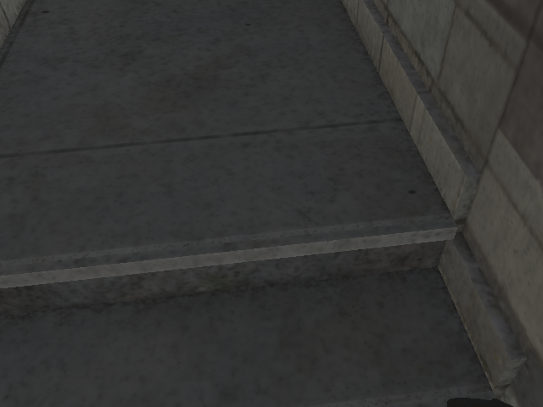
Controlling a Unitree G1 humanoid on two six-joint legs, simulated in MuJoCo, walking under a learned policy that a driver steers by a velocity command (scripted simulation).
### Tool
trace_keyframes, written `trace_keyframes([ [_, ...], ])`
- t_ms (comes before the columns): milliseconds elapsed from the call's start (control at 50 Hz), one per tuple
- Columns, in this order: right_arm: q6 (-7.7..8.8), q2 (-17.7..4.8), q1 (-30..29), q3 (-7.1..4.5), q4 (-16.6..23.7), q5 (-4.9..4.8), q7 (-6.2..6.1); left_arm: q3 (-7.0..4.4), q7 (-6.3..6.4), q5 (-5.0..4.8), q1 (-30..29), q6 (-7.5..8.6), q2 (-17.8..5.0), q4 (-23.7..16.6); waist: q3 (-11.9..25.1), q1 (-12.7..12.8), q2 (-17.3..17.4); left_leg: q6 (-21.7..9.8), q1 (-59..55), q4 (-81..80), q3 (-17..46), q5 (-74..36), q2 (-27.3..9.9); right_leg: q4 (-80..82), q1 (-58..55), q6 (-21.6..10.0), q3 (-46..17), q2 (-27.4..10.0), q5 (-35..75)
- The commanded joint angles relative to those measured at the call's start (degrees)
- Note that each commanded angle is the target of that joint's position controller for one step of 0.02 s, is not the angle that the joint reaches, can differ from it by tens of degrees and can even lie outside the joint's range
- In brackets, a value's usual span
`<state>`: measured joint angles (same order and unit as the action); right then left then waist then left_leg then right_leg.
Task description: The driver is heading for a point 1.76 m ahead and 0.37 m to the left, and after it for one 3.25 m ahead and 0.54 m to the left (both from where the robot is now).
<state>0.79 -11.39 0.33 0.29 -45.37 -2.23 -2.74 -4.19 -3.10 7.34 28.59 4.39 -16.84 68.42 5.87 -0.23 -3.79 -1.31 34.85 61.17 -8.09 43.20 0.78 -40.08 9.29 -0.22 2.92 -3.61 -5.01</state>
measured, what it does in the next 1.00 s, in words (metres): climbs: right foot 0.17 m lower, then left foot 0.17 m higher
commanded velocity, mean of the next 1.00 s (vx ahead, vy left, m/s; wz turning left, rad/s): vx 0.44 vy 0.02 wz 0.00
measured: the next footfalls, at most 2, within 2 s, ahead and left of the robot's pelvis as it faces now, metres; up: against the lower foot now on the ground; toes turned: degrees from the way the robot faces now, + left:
right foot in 0.04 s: -0.12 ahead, -0.07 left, -0.17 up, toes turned -3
left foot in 0.32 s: +0.24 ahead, +0.13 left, -0.01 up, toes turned +8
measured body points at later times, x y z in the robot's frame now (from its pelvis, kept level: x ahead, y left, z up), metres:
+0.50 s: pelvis +0.16 +0.01 +0.02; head +0.15 +0.01 +0.47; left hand +0.11 +0.25 -0.13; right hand +0.36 -0.20 -0.08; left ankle +0.20 +0.12 -0.64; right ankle +0.01 -0.12 -0.49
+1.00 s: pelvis +0.42 -0.06 +0.17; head +0.47 -0.10 +0.61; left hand +0.55 +0.17 +0.06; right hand +0.49 -0.32 +0.00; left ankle +0.28 +0.09 -0.37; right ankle +0.52 -0.17 -0.47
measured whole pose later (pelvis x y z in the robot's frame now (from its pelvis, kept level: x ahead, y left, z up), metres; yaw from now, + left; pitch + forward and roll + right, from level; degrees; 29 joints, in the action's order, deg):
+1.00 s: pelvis +0.42 -0.06 +0.17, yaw +1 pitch +4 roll +1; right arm 1.5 -16.4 11.2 -5.2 -55.5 0.4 1.3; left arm 0.0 5.1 -0.6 5.8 3.6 -7.0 50.8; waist -2.1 -0.4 4.8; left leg -1.8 30.3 90.7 5.0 7.5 4.6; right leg -67.2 47.1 -0.4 0.2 -2.4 -24.1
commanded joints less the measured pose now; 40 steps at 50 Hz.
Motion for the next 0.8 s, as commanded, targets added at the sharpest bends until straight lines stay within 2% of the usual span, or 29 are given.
trace_keyframes([
  [20,-7.86,-4.1,16.8,0.06,-1.7,1.24,1.73,4.59,-3.07,-3.30,2.7,-1.53,10.2,3.4,-6.6,-10.7,-3.2,-6.2,3.0,20.7,6.2,1.9,-1.6,32.2,4.4,-7.2,6.2,0.9,1.1],
  [40,-8.39,1.3,13.9,2.36,-1.7,3.16,4.89,4.53,-2.66,-1.96,18.5,-1.74,8.3,7.6,-1.2,-4.7,-6.3,-5.5,22.5,45.2,6.4,-1.5,-1.5,20.2,-8.1,-13.3,-1.5,-3.9,7.0],
  [60,-6.58,5.6,11.9,3.10,-1.6,2.12,6.12,3.77,-2.51,0.22,26.9,-1.08,-1.3,7.4,1.4,-1.6,-12.6,-6.5,48.9,74.9,11.8,-10.5,5.2,4.7,-18.6,-19.0,-14.7,-6.8,26.0],
  [80,-2.48,6.3,16.4,3.80,-2.0,2.56,6.58,3.40,-2.15,-0.57,20.3,0.18,-6.3,1.1,4.3,-2.7,-9.8,-6.0,49.1,80.8,16.5,-23.4,5.4,9.4,-16.4,-23.8,-24.4,-15.9,26.0],
  [100,-0.91,4.9,10.4,4.77,-0.5,6.46,6.70,3.23,-2.20,-1.19,7.2,-0.50,-6.7,0.6,-15.1,-4.9,-10.6,-3.5,65.7,71.7,23.2,-35.6,-8.2,22.9,-8.3,-30.5,-54.3,-30.3,-3.1],
  [120,2.11,-2.3,-5.8,2.46,1.8,4.33,4.41,5.46,-1.28,2.42,11.3,0.09,1.4,3.2,-20.8,3.6,14.2,-6.9,78.5,74.2,21.7,-38.8,-5.5,27.8,-16.1,-25.0,-48.2,-24.2,-14.3],
  [160,3.43,-7.5,-7.5,1.46,0.8,2.22,4.08,7.21,-1.32,4.01,10.7,0.51,4.1,2.9,-22.4,3.9,7.9,-11.0,74.2,75.0,19.6,-41.7,-6.8,28.5,-11.7,-22.4,-40.4,-22.5,3.3],
  [200,3.00,-5.1,-12.1,2.36,2.0,3.84,4.26,9.04,-1.24,3.22,15.5,1.10,9.8,5.4,-19.2,6.5,4.8,-14.6,70.2,71.9,15.3,-35.1,-5.6,23.9,-9.5,-19.9,-25.6,-13.5,-2.0],
  [220,2.72,-6.3,-16.3,1.80,4.8,2.21,4.70,9.37,-1.50,3.20,14.8,2.00,8.8,4.8,-19.2,6.4,5.2,-15.4,60.6,53.3,11.7,-37.8,-7.3,25.8,-2.8,-16.5,-19.8,-10.4,1.6],
  [240,1.98,-6.0,-23.6,2.03,8.9,1.81,5.13,8.34,-0.96,1.75,16.0,2.29,6.2,4.2,-17.7,8.3,-0.1,-15.4,53.3,42.0,5.4,-32.7,-9.1,29.1,1.0,-15.5,-15.6,-9.5,11.7],
  [260,0.27,-7.0,-33.3,2.28,12.5,1.03,5.65,7.97,-2.28,-1.45,6.1,1.33,4.7,-0.8,-17.0,7.8,2.0,-12.8,26.0,19.5,-0.3,-17.3,-8.5,40.6,22.2,-13.8,-10.1,-8.6,19.1],
  [280,-0.08,1.0,-32.3,3.67,13.6,0.29,7.72,6.58,-2.54,-4.77,14.5,1.98,-0.1,0.4,-13.3,7.9,-6.6,-7.9,7.9,28.3,-10.2,-13.5,0.2,41.8,31.7,-17.7,-11.4,-9.4,44.7],
  [300,-0.48,4.3,-25.0,4.10,11.9,0.24,9.08,6.15,-3.87,-4.41,16.2,2.26,-5.3,1.8,-14.2,5.4,-8.4,-6.5,4.1,28.1,-12.8,-20.6,1.9,35.5,24.5,-19.0,-8.6,-11.7,74.1],
  [320,-0.78,1.6,-19.3,2.89,9.2,0.55,9.19,5.26,-4.65,-5.15,15.1,2.56,-7.8,1.3,-13.1,2.7,-7.7,-6.8,8.6,18.2,-12.4,-18.0,4.0,28.8,9.3,-16.5,-5.9,-11.5,93.5],
  [360,0.26,-3.3,0.4,0.77,4.3,2.14,7.42,4.31,-6.03,-2.60,12.9,3.63,-6.6,1.2,0.3,-2.1,-7.0,-13.5,-10.2,15.8,-1.1,-31.7,1.4,12.9,4.4,-7.4,-3.1,-11.4,107.6],
  [400,-0.46,-7.0,23.9,-2.23,-4.7,3.20,5.62,3.95,-7.52,-2.69,3.7,3.51,-1.9,-1.4,3.9,-10.6,-0.6,-15.4,-39.3,-1.2,14.5,-26.7,-1.5,-6.2,30.6,-6.3,-6.1,-5.3,81.2],
  [420,-1.14,-5.5,32.9,-1.59,-7.8,5.95,5.04,3.07,-8.05,-4.10,-1.7,2.20,0.8,-2.8,-0.1,-12.5,12.7,-21.4,-31.5,-17.7,34.9,-28.6,-10.7,-34.4,37.4,-4.8,-8.9,3.9,28.1],
  [440,-1.75,-4.6,36.5,-1.74,-9.7,7.44,4.59,2.53,-7.88,-6.51,-1.2,1.15,2.1,-2.3,4.2,-12.5,15.8,-24.8,-22.8,-34.0,50.9,-23.5,-15.9,-67.5,33.3,-7.3,-16.6,7.1,13.6],
  [460,-0.19,-4.4,31.5,-2.36,-10.4,5.88,4.15,2.79,-7.17,-6.92,-4.6,1.28,5.3,-5.1,-1.3,-9.9,12.8,-22.1,-17.3,-34.9,49.6,-15.3,-16.5,-80.6,44.0,-10.2,-18.9,6.1,11.5],
  [500,2.30,3.5,15.9,-0.89,-12.7,4.29,6.05,3.47,-4.12,-5.63,-12.9,0.84,7.6,-10.4,-3.5,-1.8,1.9,-17.0,-12.3,-35.8,32.0,-25.7,-14.7,-82.2,53.4,-15.4,-19.2,6.9,8.1],
  [520,3.11,6.5,7.9,0.18,-13.2,4.01,6.35,4.83,-3.38,-5.21,-11.8,-0.15,10.3,-12.2,-2.4,2.7,1.6,-14.2,-9.3,-37.8,25.3,-26.8,-13.9,-82.5,53.9,-17.1,-17.3,5.0,5.2],
  [580,5.33,5.2,-1.7,0.05,-11.7,6.09,5.31,5.30,-2.95,-5.48,-10.9,-2.92,10.3,-13.9,-3.5,9.8,1.4,-8.4,2.7,-44.8,6.0,-26.3,-9.1,-70.3,47.1,-15.4,-9.3,2.4,-4.9],
  [640,6.09,-0.8,-0.3,-0.56,-9.9,8.55,5.03,4.57,-3.03,-6.00,-17.7,-2.85,4.6,-16.2,-2.8,8.3,5.8,-7.7,5.3,-49.6,1.2,-27.9,-7.9,-71.9,39.5,-13.4,-5.0,1.3,-7.3],
  [680,5.26,-2.1,19.0,-1.14,-16.9,8.65,4.72,6.98,-1.29,-4.33,-26.7,-3.05,6.5,-21.5,-3.1,1.4,6.6,-11.1,-26.4,-48.0,11.7,-35.8,-16.5,-78.7,67.4,-14.5,-11.2,-0.3,-16.8],
  [700,5.36,-1.6,27.9,-1.38,-19.5,8.64,4.37,7.39,-0.18,-5.26,-31.0,-2.51,6.9,-23.5,-4.2,-1.8,7.2,-12.3,-41.2,-45.5,16.2,-38.5,-19.8,-82.0,83.1,-13.7,-13.5,-0.1,-22.1],
  [740,5.24,-0.2,34.3,-0.92,-22.1,10.57,4.70,8.65,1.13,-4.86,-37.9,-1.81,7.4,-28.3,-4.6,-4.2,4.8,-11.5,-54.0,-46.0,19.8,-34.6,-21.7,-71.4,94.6,-11.5,-12.9,-3.1,-19.0],
  [760,5.12,0.4,30.5,-0.81,-20.5,10.28,5.07,8.85,1.34,-5.05,-38.2,-2.06,7.6,-29.3,-5.7,-2.2,4.8,-11.1,-49.1,-48.9,17.2,-31.9,-20.1,-64.5,90.6,-11.2,-10.0,-5.1,-15.8],
  [780,3.98,-3.2,11.6,-1.49,-10.5,6.86,6.61,8.91,0.46,-4.47,-35.5,-2.64,6.3,-27.8,-4.4,4.1,1.8,-9.9,-19.1,-56.6,6.6,-30.2,-13.0,-38.4,54.8,-9.3,-2.2,-5.6,-11.9],
  [800,3.64,-7.3,20.5,-2.24,-13.2,4.06,8.13,8.28,-0.75,-6.44,-47.3,-3.16,5.3,-31.6,-4.9,0.8,10.4,-12.0,1.0,-62.6,9.0,-41.5,-12.4,-39.6,33.4,-5.2,1.9,0.3,-22.2],
])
